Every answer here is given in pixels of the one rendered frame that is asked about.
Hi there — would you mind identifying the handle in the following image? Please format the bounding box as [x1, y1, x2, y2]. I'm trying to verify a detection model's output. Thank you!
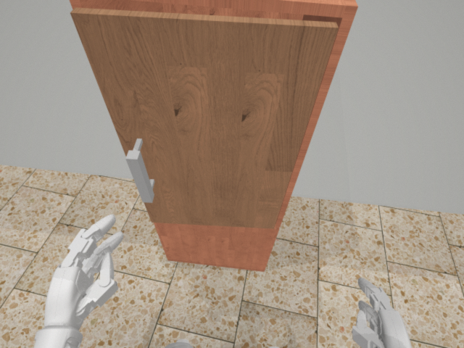
[125, 138, 155, 203]

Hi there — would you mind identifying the left robot hand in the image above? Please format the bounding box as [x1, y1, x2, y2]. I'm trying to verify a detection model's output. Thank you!
[44, 214, 124, 330]

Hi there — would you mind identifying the right robot hand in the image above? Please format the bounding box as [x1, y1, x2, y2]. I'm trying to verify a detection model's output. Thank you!
[352, 278, 412, 348]

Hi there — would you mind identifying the left robot forearm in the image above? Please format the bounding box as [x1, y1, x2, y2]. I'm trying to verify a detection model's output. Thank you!
[34, 326, 83, 348]

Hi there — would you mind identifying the cupboard door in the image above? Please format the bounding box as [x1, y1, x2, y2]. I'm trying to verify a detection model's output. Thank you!
[70, 8, 339, 229]

